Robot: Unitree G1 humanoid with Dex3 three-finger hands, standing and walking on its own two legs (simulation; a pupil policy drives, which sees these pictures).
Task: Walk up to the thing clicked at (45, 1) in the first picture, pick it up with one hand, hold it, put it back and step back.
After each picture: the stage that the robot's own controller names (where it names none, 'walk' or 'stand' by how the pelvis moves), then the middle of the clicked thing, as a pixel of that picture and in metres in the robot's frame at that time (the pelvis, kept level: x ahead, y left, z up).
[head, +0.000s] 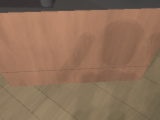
stand; out of the picture +0.87 +0.22 +0.12
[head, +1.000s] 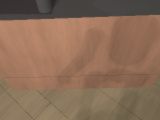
walk; out of the picture +0.75 +0.23 +0.12
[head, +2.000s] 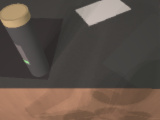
stand; (29, 46) +0.39 +0.18 +0.13
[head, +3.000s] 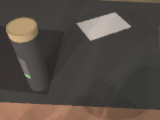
stand; (32, 60) +0.35 +0.17 +0.12
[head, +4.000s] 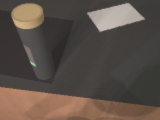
stand; (38, 48) +0.37 +0.16 +0.13
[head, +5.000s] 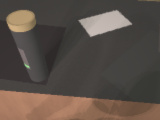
stand; (31, 51) +0.39 +0.18 +0.12
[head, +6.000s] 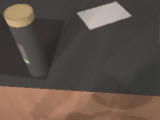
stand; (30, 46) +0.40 +0.18 +0.12
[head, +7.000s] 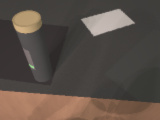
stand; (36, 51) +0.38 +0.17 +0.11
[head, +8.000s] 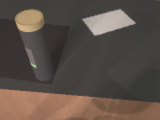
stand; (38, 50) +0.39 +0.16 +0.12
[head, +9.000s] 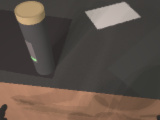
rise first; (39, 44) +0.40 +0.16 +0.12
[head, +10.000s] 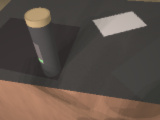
go down; (45, 46) +0.41 +0.17 +0.12
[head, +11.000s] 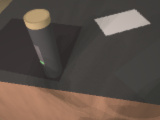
go down; (46, 48) +0.40 +0.17 +0.12
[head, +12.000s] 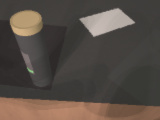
go down; (35, 55) +0.37 +0.15 +0.13
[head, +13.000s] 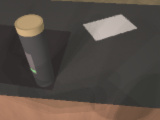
approach; (38, 55) +0.38 +0.16 +0.13
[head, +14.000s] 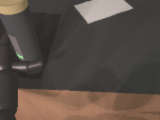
close; (24, 39) +0.40 +0.17 +0.15
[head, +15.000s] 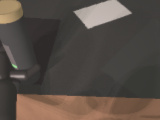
lift; (19, 48) +0.37 +0.19 +0.16
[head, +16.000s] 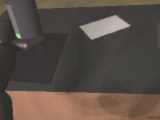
lift; (25, 16) +0.37 +0.15 +0.30
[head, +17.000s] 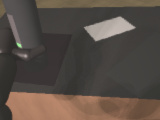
hold; (26, 25) +0.34 +0.15 +0.28
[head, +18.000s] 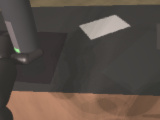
hold; (23, 31) +0.36 +0.17 +0.25
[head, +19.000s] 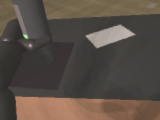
crouch; (32, 17) +0.34 +0.13 +0.32
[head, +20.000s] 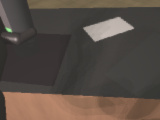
crouch; (14, 9) +0.36 +0.17 +0.32
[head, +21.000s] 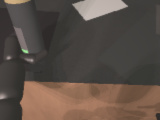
lower; (29, 34) +0.42 +0.16 +0.15
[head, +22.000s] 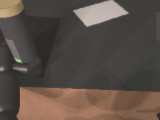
lower; (21, 43) +0.39 +0.19 +0.16
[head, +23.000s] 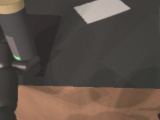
lower; (21, 40) +0.40 +0.18 +0.15
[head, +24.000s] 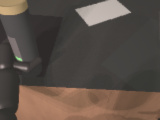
lower; (23, 41) +0.39 +0.18 +0.15
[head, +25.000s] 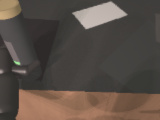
loosen; (20, 45) +0.39 +0.19 +0.15
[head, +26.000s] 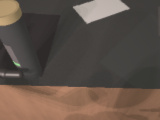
withdraw; (20, 47) +0.38 +0.18 +0.15
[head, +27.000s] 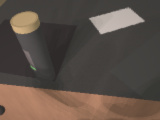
sink last; (37, 52) +0.37 +0.18 +0.13
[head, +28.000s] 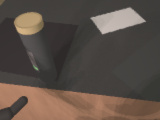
stand; (40, 53) +0.37 +0.18 +0.12
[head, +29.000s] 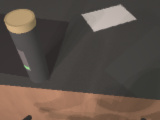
stand; (31, 52) +0.37 +0.18 +0.12
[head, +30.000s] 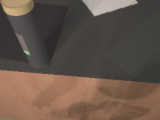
walk; (30, 36) +0.41 +0.17 +0.13
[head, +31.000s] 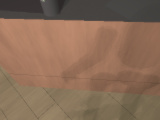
walk; out of the picture +0.66 +0.17 +0.14
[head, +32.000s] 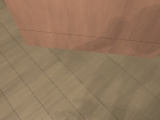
walk; out of the picture +1.00 +0.11 +0.15
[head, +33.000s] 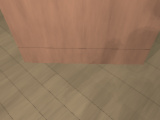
stand; out of the picture +1.10 +0.18 +0.14
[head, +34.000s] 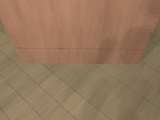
stand; out of the picture +1.11 +0.20 +0.12
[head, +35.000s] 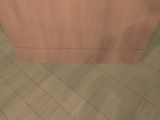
stand; out of the picture +1.09 +0.20 +0.11
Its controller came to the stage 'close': yes
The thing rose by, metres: 0.24
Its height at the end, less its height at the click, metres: +0.00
